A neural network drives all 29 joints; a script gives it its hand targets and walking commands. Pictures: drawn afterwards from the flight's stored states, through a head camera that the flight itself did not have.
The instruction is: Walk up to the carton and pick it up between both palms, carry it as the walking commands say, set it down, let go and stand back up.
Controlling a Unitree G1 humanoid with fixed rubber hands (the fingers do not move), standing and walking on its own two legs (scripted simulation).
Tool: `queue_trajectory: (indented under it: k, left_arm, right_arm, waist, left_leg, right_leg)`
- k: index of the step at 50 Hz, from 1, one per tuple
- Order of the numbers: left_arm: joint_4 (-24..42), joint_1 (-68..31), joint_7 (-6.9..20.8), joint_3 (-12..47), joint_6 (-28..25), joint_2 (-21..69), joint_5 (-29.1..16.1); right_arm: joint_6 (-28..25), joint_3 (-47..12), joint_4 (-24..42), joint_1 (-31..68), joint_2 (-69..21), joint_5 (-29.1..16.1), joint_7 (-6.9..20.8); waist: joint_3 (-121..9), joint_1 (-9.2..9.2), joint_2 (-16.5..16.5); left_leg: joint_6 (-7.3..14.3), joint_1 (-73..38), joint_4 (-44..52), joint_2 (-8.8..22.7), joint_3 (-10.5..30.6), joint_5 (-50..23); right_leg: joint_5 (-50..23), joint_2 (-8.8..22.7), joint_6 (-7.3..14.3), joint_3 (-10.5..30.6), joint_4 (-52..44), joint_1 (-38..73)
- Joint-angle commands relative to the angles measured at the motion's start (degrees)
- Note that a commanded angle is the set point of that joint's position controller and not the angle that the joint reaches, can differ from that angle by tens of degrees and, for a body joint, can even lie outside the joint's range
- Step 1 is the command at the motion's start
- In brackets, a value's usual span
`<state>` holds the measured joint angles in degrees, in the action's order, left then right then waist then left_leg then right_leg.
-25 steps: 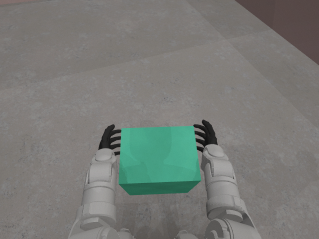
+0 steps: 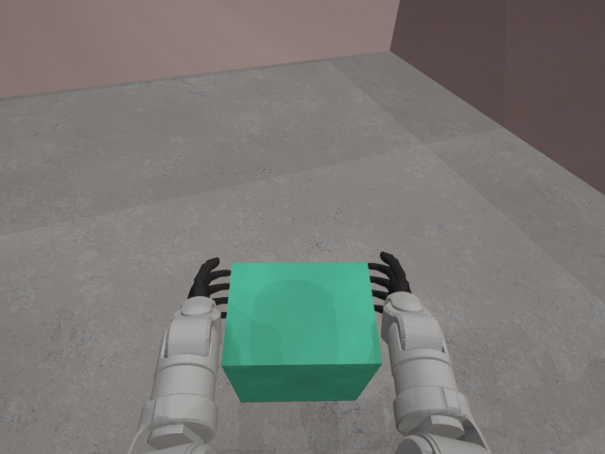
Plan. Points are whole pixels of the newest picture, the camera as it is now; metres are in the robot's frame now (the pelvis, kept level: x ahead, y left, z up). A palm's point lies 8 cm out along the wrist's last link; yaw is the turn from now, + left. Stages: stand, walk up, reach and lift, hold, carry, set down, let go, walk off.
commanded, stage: reach and lift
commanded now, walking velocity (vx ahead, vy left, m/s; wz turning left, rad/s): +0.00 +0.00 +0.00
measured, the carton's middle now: (299, 338) +0.30 +0.01 -0.05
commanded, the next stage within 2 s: hold in 1.34 s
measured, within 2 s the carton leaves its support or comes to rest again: neither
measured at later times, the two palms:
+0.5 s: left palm (198, 301) +0.30 +0.15 +0.05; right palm (404, 300) +0.30 -0.13 +0.06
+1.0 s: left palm (202, 295) +0.30 +0.15 +0.05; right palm (409, 300) +0.30 -0.14 +0.06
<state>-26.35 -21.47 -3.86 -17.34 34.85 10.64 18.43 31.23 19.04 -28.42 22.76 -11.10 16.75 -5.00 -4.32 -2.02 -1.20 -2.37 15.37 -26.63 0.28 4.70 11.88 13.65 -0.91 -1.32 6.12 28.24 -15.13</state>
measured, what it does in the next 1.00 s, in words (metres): stands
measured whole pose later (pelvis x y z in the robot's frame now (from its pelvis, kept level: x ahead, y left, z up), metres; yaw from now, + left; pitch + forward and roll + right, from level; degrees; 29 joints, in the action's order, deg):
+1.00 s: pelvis +0.01 +0.01 +0.01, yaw +0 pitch -6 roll +0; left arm -22.7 -20.7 -3.3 -14.1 42.9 10.4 19.0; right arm 40.4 17.7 -22.4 20.4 -10.2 17.3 -0.5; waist -2.1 -0.1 -1.3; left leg -1.6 4.5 -20.6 0.0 4.2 10.4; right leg 11.5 0.0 -1.8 6.5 20.9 -3.8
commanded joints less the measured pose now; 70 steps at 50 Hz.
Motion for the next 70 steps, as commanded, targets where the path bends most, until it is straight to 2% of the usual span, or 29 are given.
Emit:
queue_trajectory:
  k: [1,9,17,23,26,32,37,46,49,61,70]
  left_arm:
    - [3.46,-32.0,18.37,30.6,-1.19,57.39,-15.38]
    - [5.99,-32.8,18.8,31.51,2.44,55.9,-16.74]
    - [3.37,-35.49,18.86,28.6,3.84,56.06,-16.43]
    - [2.56,-38.72,18.81,29.93,3.84,58.66,-17.43]
    - [0.86,-38.78,18.57,28.81,3.97,59.07,-16.77]
    - [-0.77,-36.87,17.74,25.99,4.15,58.87,-15.06]
    - [-0.04,-34.02,17.18,25.46,4.37,59.03,-14.6]
    - [5.68,-30.75,17.17,30.38,4.42,60.19,-16.31]
    - [7.16,-29.52,17.33,31.46,4.74,59.35,-16.68]
    - [12.04,-24.62,18.72,32.89,5.46,53.91,-17.18]
    - [15.81,-25.04,18.65,36.55,5.44,54.52,-18.66]
  right_arm:
    - [1.73,-32.62,-1.22,28.02,-60.78,-12.89,20.0]
    - [5.39,-33.38,1.84,29.11,-60.54,-14.61,20.38]
    - [6.37,-30.53,-0.34,33.25,-57.9,-13.7,21.32]
    - [6.05,-29.15,-0.64,35.68,-55.79,-13.26,21.43]
    - [6.22,-28.12,-0.96,36.64,-54.74,-12.98,21.59]
    - [7.12,-27.25,-1.68,36.53,-54.96,-13.27,22.25]
    - [7.7,-27.87,-0.71,34.67,-54.85,-13.66,22.36]
    - [7.73,-31.64,5.6,30.41,-53.96,-14.54,21.37]
    - [8.11,-32.86,7.27,28.37,-54.43,-14.55,20.94]
    - [10.26,-36.18,11.76,22.89,-56.33,-15.96,19.34]
    - [10.18,-37.92,14.13,21.94,-56.43,-17.46,19.31]
  waist:
    - [-16.74,0.38,0.31]
    - [-13.67,-0.44,0.12]
    - [-11.07,-0.72,0.07]
    - [-12.94,2.08,1.04]
    - [-12.05,2.71,1.38]
    - [-11.39,1.57,0.97]
    - [-12.26,0.89,0.67]
    - [-13.78,2.25,1.62]
    - [-13.04,2.63,1.27]
    - [-9.09,1.7,-1.66]
    - [-9.97,2.53,0.88]
  left_leg:
    - [0.69,-15.39,3.03,-6.28,-2.88,-13.08]
    - [0.98,-17.42,5.69,-5.96,-3.3,-11.53]
    - [0.7,-16.73,7.05,-5.71,-3.67,-6.58]
    - [0.2,-17.28,6.79,-5.65,-3.14,-6.2]
    - [0.13,-16.95,7.0,-5.44,-2.8,-4.7]
    - [0.44,-16.73,7.35,-5.16,-2.39,-5.39]
    - [0.48,-18.87,7.37,-4.92,-1.82,-10.68]
    - [0.24,-21.43,6.92,-5.02,-1.11,-16.69]
    - [0.51,-20.91,7.09,-5.25,-1.25,-15.53]
    - [1.89,-17.18,7.53,-5.88,-2.16,-11.0]
    - [1.76,-16.65,6.83,-5.88,-1.76,-8.08]
  right_leg:
    - [-10.14,-4.95,-0.01,-2.65,-6.85,4.03]
    - [-9.55,-4.3,-0.03,-2.2,-9.25,6.81]
    - [-4.39,-3.98,0.51,-1.79,-10.88,6.13]
    - [-4.16,-4.46,1.21,-2.4,-10.38,6.68]
    - [-2.99,-4.54,1.53,-2.72,-10.3,6.3]
    - [-3.77,-4.68,1.49,-2.95,-10.06,6.93]
    - [-8.03,-4.82,1.26,-2.82,-10.02,7.67]
    - [-13.14,-5.09,1.25,-2.56,-10.14,9.42]
    - [-13.31,-4.86,1.01,-2.43,-10.39,10.47]
    - [-12.71,-3.71,-0.12,-1.41,-11.68,12.49]
    - [-9.21,-3.91,0.37,-1.56,-10.77,11.49]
